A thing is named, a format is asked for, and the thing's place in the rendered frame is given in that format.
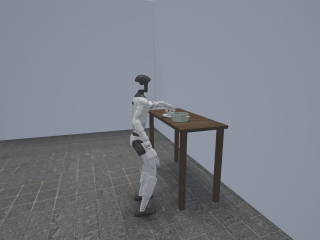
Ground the right robot forearm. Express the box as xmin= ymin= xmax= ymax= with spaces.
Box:
xmin=134 ymin=120 xmax=152 ymax=150

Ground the robot left shin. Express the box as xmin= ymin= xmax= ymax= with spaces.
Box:
xmin=139 ymin=169 xmax=147 ymax=196

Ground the pot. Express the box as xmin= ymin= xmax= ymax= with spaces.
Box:
xmin=170 ymin=112 xmax=190 ymax=123

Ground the table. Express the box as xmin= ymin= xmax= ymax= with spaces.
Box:
xmin=148 ymin=108 xmax=228 ymax=211

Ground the robot right upper arm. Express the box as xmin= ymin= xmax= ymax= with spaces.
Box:
xmin=132 ymin=97 xmax=148 ymax=128

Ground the left robot hand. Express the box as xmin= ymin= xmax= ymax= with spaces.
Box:
xmin=165 ymin=103 xmax=176 ymax=115

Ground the robot left upper arm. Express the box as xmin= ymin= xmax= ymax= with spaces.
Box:
xmin=148 ymin=101 xmax=154 ymax=109

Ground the right robot foot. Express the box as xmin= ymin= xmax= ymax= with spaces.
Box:
xmin=135 ymin=207 xmax=156 ymax=217

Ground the left robot forearm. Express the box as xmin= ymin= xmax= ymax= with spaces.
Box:
xmin=152 ymin=101 xmax=167 ymax=108

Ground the lid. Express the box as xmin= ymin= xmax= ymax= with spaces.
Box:
xmin=162 ymin=113 xmax=172 ymax=118

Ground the right robot hand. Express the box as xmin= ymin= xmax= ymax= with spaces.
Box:
xmin=146 ymin=148 xmax=160 ymax=169

